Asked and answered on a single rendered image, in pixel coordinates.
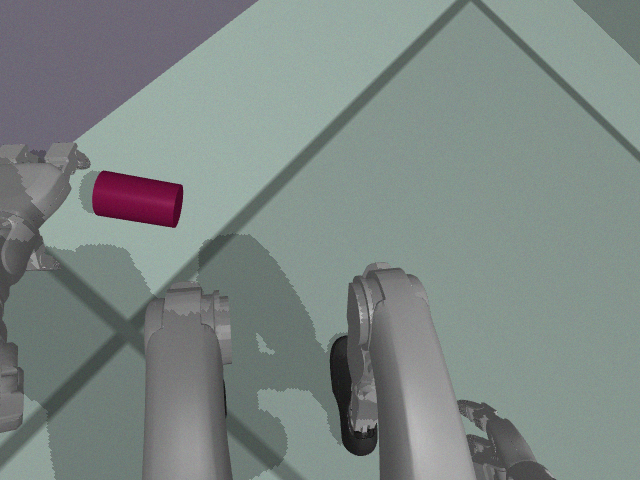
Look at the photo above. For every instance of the right robot foot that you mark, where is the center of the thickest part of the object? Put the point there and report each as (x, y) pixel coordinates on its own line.
(355, 442)

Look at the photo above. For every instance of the can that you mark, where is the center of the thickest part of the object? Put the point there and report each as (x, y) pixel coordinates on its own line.
(137, 199)

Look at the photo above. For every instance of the right robot hand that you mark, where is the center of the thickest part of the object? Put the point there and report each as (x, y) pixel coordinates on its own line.
(505, 445)

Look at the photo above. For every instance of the left robot hand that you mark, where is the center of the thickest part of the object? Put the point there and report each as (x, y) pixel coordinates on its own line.
(34, 190)

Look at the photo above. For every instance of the right robot arm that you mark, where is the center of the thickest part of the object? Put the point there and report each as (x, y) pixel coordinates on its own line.
(528, 470)

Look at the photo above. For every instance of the left robot arm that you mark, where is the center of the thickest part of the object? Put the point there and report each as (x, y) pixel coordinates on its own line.
(17, 241)

